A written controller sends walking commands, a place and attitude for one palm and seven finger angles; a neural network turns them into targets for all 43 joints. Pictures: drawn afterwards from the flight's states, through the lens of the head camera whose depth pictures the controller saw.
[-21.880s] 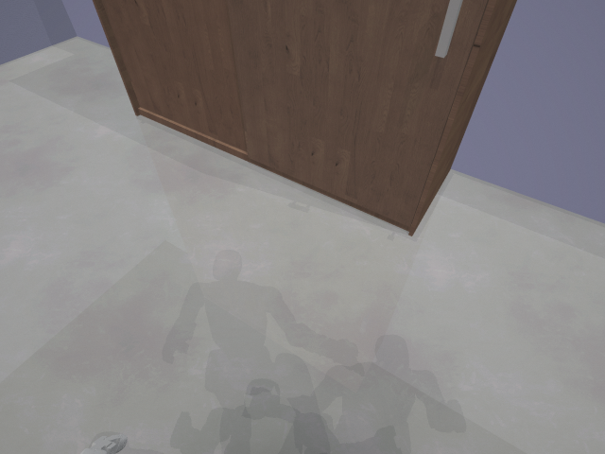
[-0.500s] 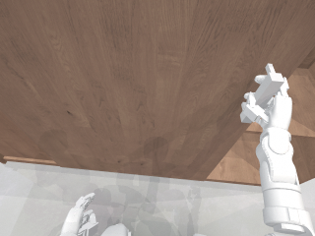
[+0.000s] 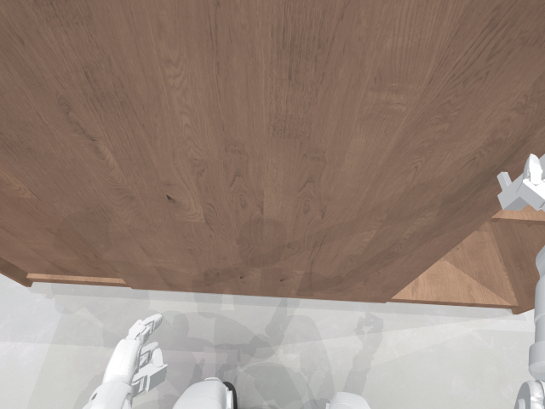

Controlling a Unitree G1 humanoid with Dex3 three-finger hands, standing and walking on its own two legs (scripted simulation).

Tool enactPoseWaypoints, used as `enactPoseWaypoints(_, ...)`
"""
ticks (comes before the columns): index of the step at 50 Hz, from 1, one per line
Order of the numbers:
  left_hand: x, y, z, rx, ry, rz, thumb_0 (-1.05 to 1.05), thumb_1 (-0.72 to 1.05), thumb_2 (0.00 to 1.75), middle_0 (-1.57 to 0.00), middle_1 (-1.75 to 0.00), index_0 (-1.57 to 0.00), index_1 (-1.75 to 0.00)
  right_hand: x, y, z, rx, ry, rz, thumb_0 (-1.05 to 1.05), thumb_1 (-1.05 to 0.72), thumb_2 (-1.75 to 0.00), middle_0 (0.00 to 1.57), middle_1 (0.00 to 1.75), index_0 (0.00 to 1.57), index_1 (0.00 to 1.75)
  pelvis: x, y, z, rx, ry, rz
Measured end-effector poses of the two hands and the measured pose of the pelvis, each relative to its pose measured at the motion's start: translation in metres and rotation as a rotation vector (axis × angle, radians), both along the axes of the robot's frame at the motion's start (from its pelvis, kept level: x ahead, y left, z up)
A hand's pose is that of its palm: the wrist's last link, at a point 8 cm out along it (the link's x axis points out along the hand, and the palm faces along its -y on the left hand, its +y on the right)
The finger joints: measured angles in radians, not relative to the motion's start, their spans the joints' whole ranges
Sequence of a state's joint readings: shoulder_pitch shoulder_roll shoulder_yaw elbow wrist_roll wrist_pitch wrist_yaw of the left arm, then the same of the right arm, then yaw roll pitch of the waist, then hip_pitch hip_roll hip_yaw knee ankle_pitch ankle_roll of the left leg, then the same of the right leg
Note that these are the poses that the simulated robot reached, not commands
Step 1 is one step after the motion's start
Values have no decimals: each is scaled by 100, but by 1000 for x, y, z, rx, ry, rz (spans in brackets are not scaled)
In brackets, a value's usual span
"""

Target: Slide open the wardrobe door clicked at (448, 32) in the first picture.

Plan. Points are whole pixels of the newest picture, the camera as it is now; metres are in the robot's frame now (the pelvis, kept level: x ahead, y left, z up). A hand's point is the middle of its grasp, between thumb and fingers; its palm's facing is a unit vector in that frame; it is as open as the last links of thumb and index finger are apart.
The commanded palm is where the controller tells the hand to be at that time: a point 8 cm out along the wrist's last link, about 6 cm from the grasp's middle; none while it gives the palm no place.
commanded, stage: stop walking and hold the door there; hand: right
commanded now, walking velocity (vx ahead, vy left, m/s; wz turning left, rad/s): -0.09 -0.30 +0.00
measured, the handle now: (540, 160) +0.42 -0.36 +0.12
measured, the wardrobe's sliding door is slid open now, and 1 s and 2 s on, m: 0.50 0.50 0.50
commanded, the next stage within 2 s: none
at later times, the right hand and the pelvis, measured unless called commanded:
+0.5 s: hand (534, 182) +0.38 -0.33 +0.13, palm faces +0.49 +0.83 -0.25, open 6.7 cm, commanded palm +0.34 -0.36 +0.11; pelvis -0.02 -0.02 +0.02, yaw +3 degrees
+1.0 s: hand (535, 180) +0.38 -0.33 +0.13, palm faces +0.49 +0.84 -0.23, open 6.6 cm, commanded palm +0.34 -0.35 +0.11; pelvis -0.05 -0.02 +0.01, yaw +4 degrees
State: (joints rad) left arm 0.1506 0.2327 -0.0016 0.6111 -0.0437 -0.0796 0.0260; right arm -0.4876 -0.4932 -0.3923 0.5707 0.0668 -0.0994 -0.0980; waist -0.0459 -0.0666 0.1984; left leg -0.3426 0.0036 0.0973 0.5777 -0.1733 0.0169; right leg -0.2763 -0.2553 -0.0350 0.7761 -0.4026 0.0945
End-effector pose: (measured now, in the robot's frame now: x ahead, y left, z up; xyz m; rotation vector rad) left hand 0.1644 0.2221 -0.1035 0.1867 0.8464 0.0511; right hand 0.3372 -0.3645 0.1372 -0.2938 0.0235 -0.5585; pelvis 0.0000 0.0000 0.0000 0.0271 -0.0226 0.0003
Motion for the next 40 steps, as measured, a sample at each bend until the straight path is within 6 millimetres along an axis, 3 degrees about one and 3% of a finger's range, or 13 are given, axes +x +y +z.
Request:
enactPoseWaypoints(6,0,39,4,54,-30,91,1,91,90,-21,-30,-20,-30,0,5,4,51,50,-90,-8,-59,-80,35,121,24,138,1,4,9,-59,16,-8)
enactPoseWaypoints(14,-39,62,23,186,5,124,1,91,90,-20,-30,-20,-30,-1,2,2,81,25,-62,-7,-59,-79,33,126,28,137,-2,-6,8,-28,21,-22)
enactPoseWaypoints(21,-82,43,31,180,47,176,1,91,90,-20,-30,-20,-30,-2,0,2,70,26,5,-7,-63,-76,29,127,23,133,-12,-16,14,-5,7,27)
enactPoseWaypoints(28,-120,22,14,105,102,189,1,91,90,-21,-30,-20,-30,-2,0,4,67,59,6,-6,-64,-75,28,125,23,135,-23,-13,12,-13,22,66)
enactPoseWaypoints(40,-180,42,16,181,165,302,1,90,90,-21,-31,-20,-30,-2,1,7,117,92,3,-4,-65,-74,24,121,25,135,-46,-21,13,-14,25,79)
